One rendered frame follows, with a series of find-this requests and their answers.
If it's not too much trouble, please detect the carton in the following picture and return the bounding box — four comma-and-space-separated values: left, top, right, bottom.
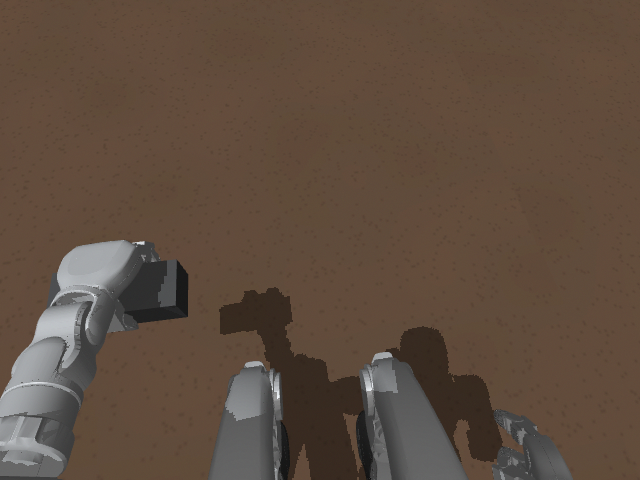
46, 259, 188, 323

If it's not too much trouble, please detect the left robot arm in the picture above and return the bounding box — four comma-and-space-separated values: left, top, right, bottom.
0, 285, 115, 480

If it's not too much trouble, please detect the left robot hand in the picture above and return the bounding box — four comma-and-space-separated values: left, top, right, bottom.
57, 240, 161, 333

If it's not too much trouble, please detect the right robot foot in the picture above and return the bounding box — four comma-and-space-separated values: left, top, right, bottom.
356, 410, 373, 480

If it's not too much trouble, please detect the right robot hand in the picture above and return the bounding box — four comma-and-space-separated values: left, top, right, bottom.
492, 409, 573, 480

